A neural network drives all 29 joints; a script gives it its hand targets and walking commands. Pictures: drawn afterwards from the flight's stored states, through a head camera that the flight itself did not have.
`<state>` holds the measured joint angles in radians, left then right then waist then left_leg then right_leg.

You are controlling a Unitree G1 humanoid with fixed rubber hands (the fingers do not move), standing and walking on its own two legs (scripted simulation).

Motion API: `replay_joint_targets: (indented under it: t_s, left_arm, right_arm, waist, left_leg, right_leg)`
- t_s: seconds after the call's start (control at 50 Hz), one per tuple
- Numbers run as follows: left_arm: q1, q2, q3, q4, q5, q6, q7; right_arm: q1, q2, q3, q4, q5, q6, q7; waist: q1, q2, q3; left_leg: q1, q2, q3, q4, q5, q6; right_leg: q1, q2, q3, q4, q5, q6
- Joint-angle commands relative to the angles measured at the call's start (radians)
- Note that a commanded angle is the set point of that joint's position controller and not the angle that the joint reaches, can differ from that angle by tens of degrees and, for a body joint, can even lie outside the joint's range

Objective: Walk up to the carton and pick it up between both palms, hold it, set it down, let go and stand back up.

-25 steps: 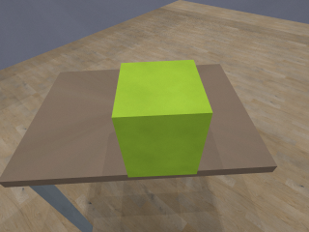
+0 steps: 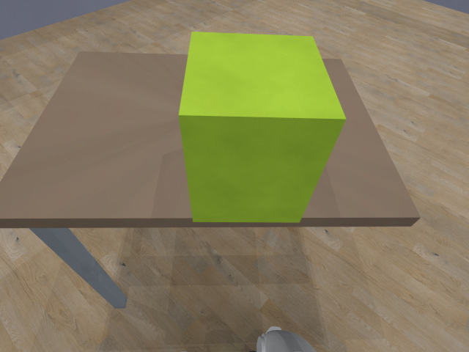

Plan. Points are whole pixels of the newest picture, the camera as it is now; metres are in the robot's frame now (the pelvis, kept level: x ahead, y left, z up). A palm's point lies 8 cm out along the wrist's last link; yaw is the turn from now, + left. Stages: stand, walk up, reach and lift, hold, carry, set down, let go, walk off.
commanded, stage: walk up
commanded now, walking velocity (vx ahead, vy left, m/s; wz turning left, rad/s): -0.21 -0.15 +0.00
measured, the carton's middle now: (249, 134) +0.45 -0.01 +0.12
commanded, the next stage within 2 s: stand in 1.64 s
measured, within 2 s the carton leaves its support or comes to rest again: neither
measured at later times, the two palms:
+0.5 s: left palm out of the picture -0.02 +0.13 -0.11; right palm out of the picture -0.02 -0.31 -0.12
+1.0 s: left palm out of the picture -0.07 +0.23 -0.13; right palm out of the picture +0.05 -0.25 -0.10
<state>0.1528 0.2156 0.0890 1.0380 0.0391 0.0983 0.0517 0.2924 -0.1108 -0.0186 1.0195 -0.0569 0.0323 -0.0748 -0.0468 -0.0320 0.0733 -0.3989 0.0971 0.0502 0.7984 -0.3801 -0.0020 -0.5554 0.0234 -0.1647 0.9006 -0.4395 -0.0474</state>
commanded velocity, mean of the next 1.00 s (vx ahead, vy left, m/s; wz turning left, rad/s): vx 0.03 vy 0.01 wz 0.01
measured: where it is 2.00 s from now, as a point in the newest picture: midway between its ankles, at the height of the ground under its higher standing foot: outside the picture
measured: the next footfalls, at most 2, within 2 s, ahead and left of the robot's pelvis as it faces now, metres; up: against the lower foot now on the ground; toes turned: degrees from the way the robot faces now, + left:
right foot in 0.24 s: -0.01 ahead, -0.20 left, +0.00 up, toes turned +0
left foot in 0.52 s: +0.01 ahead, +0.03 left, +0.00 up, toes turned +2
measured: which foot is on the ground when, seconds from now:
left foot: down 0.00-0.26, up 0.28-0.50, down 0.52-0.70, up 0.72-0.92, down 0.94-1.00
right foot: up 0.00-0.22, down 0.24-0.98, up 1.00-1.00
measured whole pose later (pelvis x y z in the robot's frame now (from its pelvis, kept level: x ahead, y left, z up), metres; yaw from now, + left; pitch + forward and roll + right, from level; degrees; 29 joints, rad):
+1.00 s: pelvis +0.00 -0.01 +0.02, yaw +0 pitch -2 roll +1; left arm 0.36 0.21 0.06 1.17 0.02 0.01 0.04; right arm 0.21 -0.16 -0.04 1.04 -0.01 -0.03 -0.01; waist 0.02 -0.07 0.05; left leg -0.26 0.02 0.07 0.54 -0.23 -0.01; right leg -0.14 -0.12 0.03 0.56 -0.41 0.06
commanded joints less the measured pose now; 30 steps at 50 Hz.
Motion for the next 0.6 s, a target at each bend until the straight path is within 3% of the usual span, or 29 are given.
replay_joint_targets:
  t_s: [0.0,0.02,0.04,0.06,0.08,0.1,0.12,0.14,0.16,0.18,0.2,0.22,0.24,0.26,0.28,0.3,0.32,0.34,0.36,0.44,0.48,0.52,0.54,0.56,0.58]
  left_arm:
    - [-0.033,0.047,0.019,-0.132,-0.009,0.001,-0.033]
    - [-0.058,0.059,0.028,-0.127,-0.001,-0.002,-0.039]
    - [0.010,0.060,0.033,-0.100,0.008,-0.003,-0.036]
    - [0.082,0.045,0.019,-0.080,0.034,-0.015,-0.049]
    - [0.064,0.040,0.017,-0.092,0.039,-0.021,-0.055]
    - [0.035,0.037,0.016,-0.109,0.017,-0.023,-0.056]
    - [0.128,-0.034,-0.017,-0.082,-0.019,-0.047,-0.073]
    - [0.053,-0.026,-0.021,-0.102,-0.031,-0.057,-0.073]
    - [0.020,-0.023,-0.022,-0.109,-0.036,-0.061,-0.063]
    - [0.086,-0.017,-0.021,-0.080,-0.034,-0.066,-0.047]
    - [0.165,-0.003,-0.022,-0.033,-0.033,-0.078,-0.026]
    - [0.198,0.030,-0.027,-0.010,-0.032,-0.099,-0.017]
    - [0.198,0.141,-0.018,-0.030,-0.044,-0.102,-0.019]
    - [0.181,0.223,-0.009,-0.034,-0.024,-0.100,-0.020]
    - [0.079,0.125,-0.026,-0.060,0.008,-0.102,-0.033]
    - [0.015,0.051,-0.056,-0.076,0.002,-0.117,-0.033]
    - [-0.021,0.082,-0.049,-0.082,0.004,-0.122,-0.021]
    - [0.000,0.075,-0.046,-0.077,-0.012,-0.130,-0.013]
    - [0.051,0.035,-0.054,-0.056,-0.027,-0.137,-0.018]
    - [0.103,0.027,-0.070,-0.021,-0.019,-0.139,-0.013]
    - [0.121,0.033,-0.065,-0.010,-0.024,-0.127,-0.009]
    - [0.175,-0.011,-0.073,0.005,-0.041,-0.122,-0.011]
    - [0.200,-0.045,-0.079,0.009,-0.049,-0.120,-0.010]
    - [0.210,-0.060,-0.081,0.020,-0.051,-0.116,-0.009]
    - [0.187,-0.017,-0.073,0.024,-0.046,-0.114,-0.005]
  right_arm:
    - [0.108,-0.238,-0.067,-0.033,-0.015,0.002,-0.051]
    - [0.051,-0.208,-0.058,-0.046,0.004,0.004,-0.045]
    - [-0.039,-0.249,-0.071,-0.077,0.017,0.011,-0.035]
    - [-0.028,-0.255,-0.078,-0.068,0.019,0.002,-0.017]
    - [-0.020,-0.233,-0.076,-0.067,0.019,-0.001,-0.009]
    - [-0.048,-0.239,-0.078,-0.071,0.018,-0.009,-0.009]
    - [-0.090,-0.148,-0.046,-0.040,0.045,-0.011,0.001]
    - [-0.060,-0.167,-0.056,-0.038,0.025,-0.009,0.001]
    - [0.000,-0.194,-0.066,-0.012,0.008,-0.007,0.001]
    - [0.020,-0.219,-0.077,0.004,0.007,-0.001,0.007]
    - [0.072,-0.218,-0.085,0.023,0.007,0.001,0.018]
    - [0.151,-0.174,-0.083,0.039,0.001,-0.002,0.035]
    - [0.223,-0.077,-0.055,0.016,-0.004,-0.001,0.042]
    - [0.117,-0.113,-0.065,-0.027,0.029,0.014,0.035]
    - [-0.009,-0.164,-0.063,-0.055,0.052,0.023,0.046]
    - [-0.011,-0.165,-0.071,-0.023,0.061,0.023,0.059]
    - [0.059,-0.119,-0.066,0.013,0.055,0.018,0.066]
    - [0.080,-0.115,-0.063,0.027,0.046,0.016,0.064]
    - [0.066,-0.104,-0.058,0.036,0.039,0.014,0.057]
    - [0.032,-0.133,-0.044,0.030,0.057,-0.013,0.046]
    - [0.042,-0.121,-0.033,0.041,0.055,-0.030,0.037]
    - [0.059,-0.191,-0.044,0.060,0.049,-0.047,0.032]
    - [0.032,-0.190,-0.039,0.070,0.051,-0.047,0.036]
    - [0.008,-0.165,-0.034,0.087,0.049,-0.040,0.043]
    - [0.007,-0.112,-0.022,0.090,0.040,-0.038,0.047]
  waist:
    - [-0.017,0.334,0.008]
    - [0.018,0.189,-0.002]
    - [0.063,0.139,-0.037]
    - [0.078,0.135,-0.116]
    - [0.062,0.174,-0.087]
    - [0.066,0.200,-0.066]
    - [0.132,0.304,-0.130]
    - [0.067,0.344,-0.114]
    - [0.035,0.377,-0.111]
    - [0.061,0.348,-0.119]
    - [0.074,0.213,-0.103]
    - [0.024,0.028,-0.088]
    - [-0.015,-0.288,-0.065]
    - [0.051,-0.491,-0.009]
    - [0.050,-0.395,0.108]
    - [0.014,-0.208,0.127]
    - [-0.031,-0.195,0.074]
    - [-0.021,-0.206,0.038]
    - [0.001,-0.175,0.015]
    - [0.006,-0.189,-0.069]
    - [-0.003,-0.141,-0.087]
    - [0.030,0.002,-0.151]
    - [0.062,0.070,-0.120]
    - [0.068,0.199,-0.089]
    - [0.053,0.213,-0.062]
  left_leg:
    - [-0.151,0.371,-0.443,-0.493,0.400,0.235]
    - [-0.113,0.271,-0.287,-0.432,0.399,0.176]
    - [-0.027,0.241,-0.188,-0.397,0.458,0.146]
    - [0.023,0.203,-0.225,-0.467,0.026,0.115]
    - [0.007,0.181,-0.260,-0.501,-0.034,0.101]
    - [0.068,0.185,-0.219,-0.469,0.017,0.087]
    - [0.082,0.030,-0.072,-0.453,-0.018,0.090]
    - [0.139,0.020,-0.058,-0.442,0.024,0.096]
    - [0.218,0.058,-0.106,-0.411,0.120,0.120]
    - [0.243,0.080,-0.121,-0.338,0.249,0.125]
    - [0.206,0.067,-0.097,-0.240,0.322,0.097]
    - [0.064,0.034,-0.058,-0.158,0.197,0.046]
    - [-0.164,-0.049,0.015,-0.078,-0.190,-0.023]
    - [-0.041,-0.025,-0.055,-0.093,-0.209,-0.012]
    - [0.028,-0.035,-0.070,-0.008,-0.132,-0.011]
    - [-0.012,-0.051,-0.061,0.000,-0.067,-0.003]
    - [-0.071,-0.078,-0.041,0.017,-0.040,-0.006]
    - [-0.024,-0.057,-0.049,0.001,-0.005,-0.005]
    - [0.055,-0.058,-0.053,-0.029,0.000,-0.005]
    - [0.098,-0.076,-0.025,-0.237,0.018,-0.010]
    - [0.231,-0.053,-0.051,-0.485,0.265,-0.007]
    - [0.421,0.041,-0.142,-0.440,0.581,0.008]
    - [0.412,0.050,-0.153,-0.428,0.603,0.026]
    - [0.314,0.035,-0.151,-0.436,0.497,0.049]
    - [0.271,0.013,-0.138,-0.459,0.434,0.047]
  right_leg:
    - [-0.009,-0.030,0.328,0.555,-0.072,0.061]
    - [-0.037,0.005,0.319,0.575,-0.015,0.074]
    - [-0.086,0.050,0.273,0.607,0.022,0.092]
    - [-0.059,-0.007,0.202,0.520,0.142,0.105]
    - [-0.018,-0.024,0.161,0.423,0.141,0.130]
    - [-0.029,-0.035,0.183,0.269,0.131,0.145]
    - [0.128,-0.037,0.159,-0.045,0.033,0.123]
    - [0.148,-0.027,0.121,-0.170,-0.059,0.134]
    - [0.173,-0.028,0.114,-0.308,-0.124,0.129]
    - [0.270,-0.024,0.091,-0.490,-0.026,0.118]
    - [0.383,-0.016,0.083,-0.647,0.201,0.128]
    - [0.486,-0.110,0.228,-0.632,0.294,0.132]
    - [0.527,-0.363,0.534,-0.656,0.394,0.088]
    - [0.178,-0.428,0.627,-0.726,0.221,-0.070]
    - [0.044,-0.348,0.609,-0.810,0.077,-0.068]
    - [0.187,-0.256,0.424,-0.744,0.202,-0.030]
    - [0.313,-0.217,0.329,-0.675,0.399,-0.026]
    - [0.314,-0.223,0.312,-0.654,0.464,-0.038]
    - [0.305,-0.214,0.323,-0.643,0.531,-0.041]
    - [0.481,-0.201,0.272,-0.545,0.750,-0.075]
    - [0.449,-0.196,0.288,-0.511,0.697,-0.053]
    - [0.362,-0.144,0.250,-0.480,0.540,-0.011]
    - [0.336,-0.109,0.226,-0.528,0.379,0.006]
    - [0.392,-0.101,0.222,-0.569,0.307,0.011]
    - [0.437,-0.113,0.227,-0.567,0.322,0.009]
